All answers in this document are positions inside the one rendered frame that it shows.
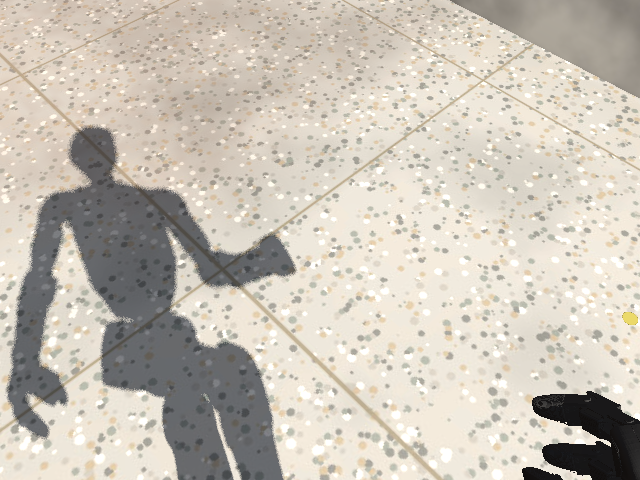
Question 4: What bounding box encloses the right robot hand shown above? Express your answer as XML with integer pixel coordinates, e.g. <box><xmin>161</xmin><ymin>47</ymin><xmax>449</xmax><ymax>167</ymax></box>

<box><xmin>522</xmin><ymin>391</ymin><xmax>640</xmax><ymax>480</ymax></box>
